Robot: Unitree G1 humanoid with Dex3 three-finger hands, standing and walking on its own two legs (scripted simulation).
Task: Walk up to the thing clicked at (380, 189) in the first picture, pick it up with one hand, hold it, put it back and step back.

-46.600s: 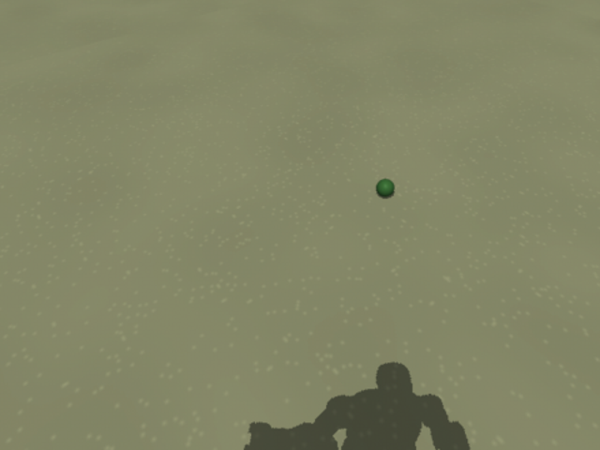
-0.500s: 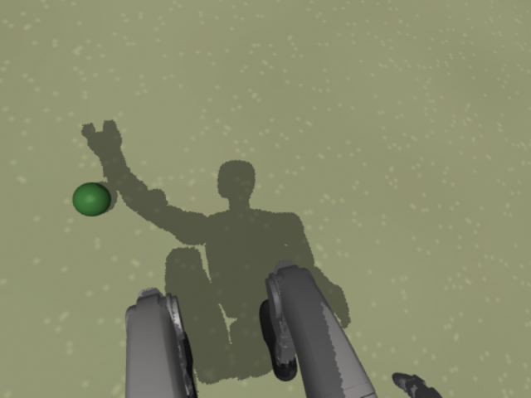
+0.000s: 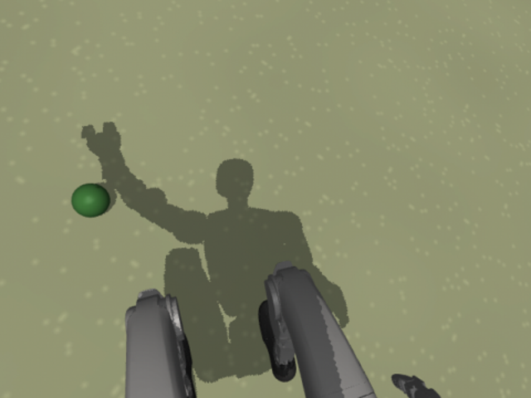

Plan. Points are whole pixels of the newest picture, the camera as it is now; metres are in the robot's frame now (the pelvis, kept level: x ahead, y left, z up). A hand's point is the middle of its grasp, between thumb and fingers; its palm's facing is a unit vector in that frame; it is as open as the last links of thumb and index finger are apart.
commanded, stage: approach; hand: left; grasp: from above
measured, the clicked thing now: (91, 200) +0.56 +0.29 -0.48
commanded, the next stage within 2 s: rest palm in 0.92 s
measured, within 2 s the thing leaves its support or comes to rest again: neither
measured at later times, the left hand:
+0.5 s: hand (55, 191) +0.52 +0.31 -0.31, palm faces -0.44 -0.06 -0.90, open 14.1 cm
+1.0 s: hand (88, 187) +0.56 +0.28 -0.41, palm faces -0.39 -0.07 -0.92, open 14.3 cm
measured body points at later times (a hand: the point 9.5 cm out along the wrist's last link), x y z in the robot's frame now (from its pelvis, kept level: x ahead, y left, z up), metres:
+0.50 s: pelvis -0.01 +0.00 -0.15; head +0.27 +0.07 +0.19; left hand +0.54 +0.31 -0.25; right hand +0.01 -0.27 -0.24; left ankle +0.07 +0.11 -0.49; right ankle +0.09 -0.15 -0.49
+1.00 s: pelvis +0.00 -0.01 -0.20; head +0.31 +0.07 +0.11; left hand +0.58 +0.28 -0.36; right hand -0.01 -0.27 -0.26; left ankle +0.07 +0.11 -0.49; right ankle +0.09 -0.15 -0.49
